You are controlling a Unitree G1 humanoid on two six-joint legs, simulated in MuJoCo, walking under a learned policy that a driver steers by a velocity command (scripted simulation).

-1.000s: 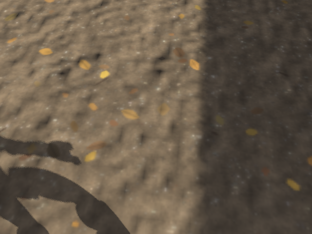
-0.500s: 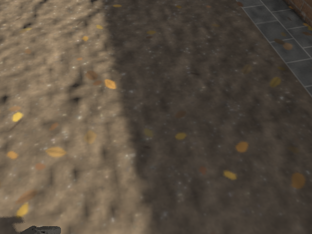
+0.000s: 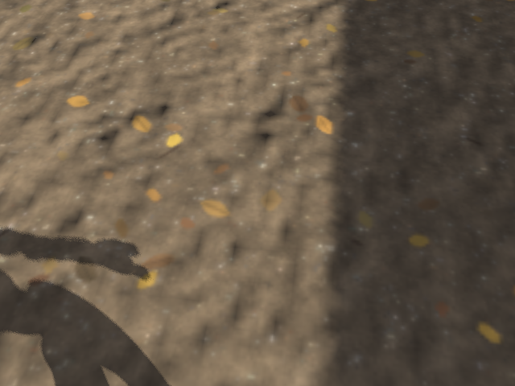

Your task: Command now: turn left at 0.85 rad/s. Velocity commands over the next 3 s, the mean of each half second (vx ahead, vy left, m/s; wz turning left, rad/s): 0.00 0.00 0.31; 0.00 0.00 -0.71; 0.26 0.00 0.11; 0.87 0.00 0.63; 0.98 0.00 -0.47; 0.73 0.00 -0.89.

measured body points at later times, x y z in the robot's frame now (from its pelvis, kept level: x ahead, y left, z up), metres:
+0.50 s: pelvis +0.00 +0.07 +0.00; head +0.03 +0.09 +0.45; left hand +0.05 +0.37 -0.13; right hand +0.23 -0.14 -0.08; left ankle -0.01 +0.16 -0.74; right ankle -0.02 -0.09 -0.67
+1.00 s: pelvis +0.00 +0.01 +0.00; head +0.04 -0.04 +0.45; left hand +0.22 +0.25 -0.07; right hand +0.09 -0.32 -0.11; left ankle +0.03 +0.17 -0.64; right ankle -0.02 -0.07 -0.74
